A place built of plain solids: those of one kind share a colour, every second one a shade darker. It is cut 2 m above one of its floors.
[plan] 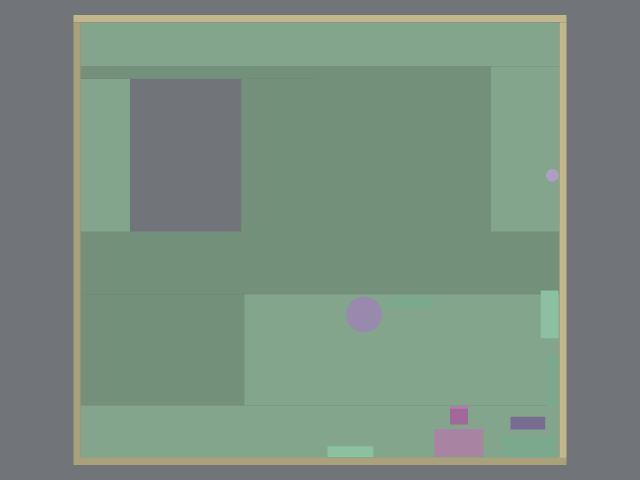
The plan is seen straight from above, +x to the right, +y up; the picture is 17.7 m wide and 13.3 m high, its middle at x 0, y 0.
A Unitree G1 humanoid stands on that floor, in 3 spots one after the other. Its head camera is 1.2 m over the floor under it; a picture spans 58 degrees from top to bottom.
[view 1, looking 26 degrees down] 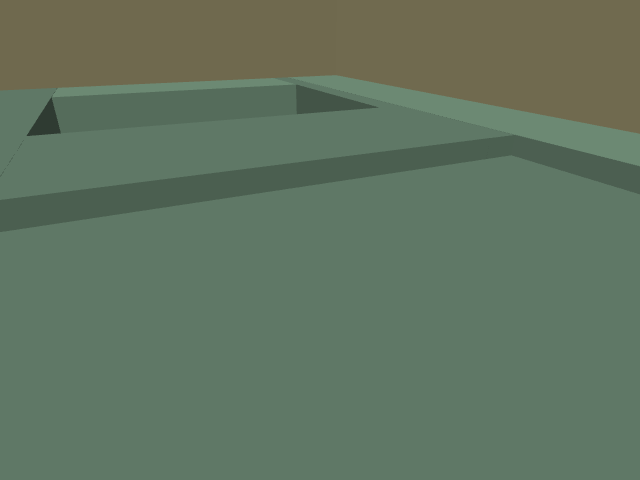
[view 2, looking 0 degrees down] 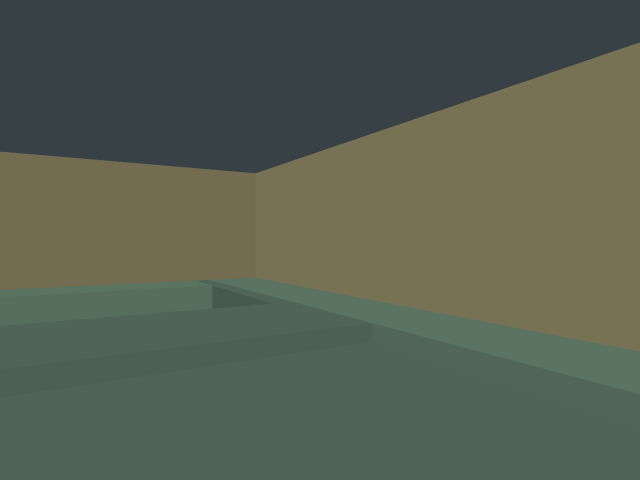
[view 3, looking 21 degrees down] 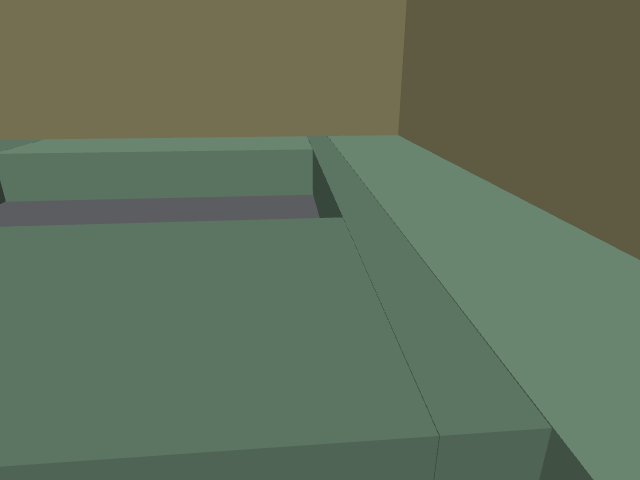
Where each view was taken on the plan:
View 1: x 3.11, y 1.08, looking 155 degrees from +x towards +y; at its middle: floor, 2.74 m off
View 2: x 3.96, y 1.64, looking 149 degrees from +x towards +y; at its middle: wall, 8.54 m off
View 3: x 0.82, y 4.03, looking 175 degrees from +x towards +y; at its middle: floor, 2.75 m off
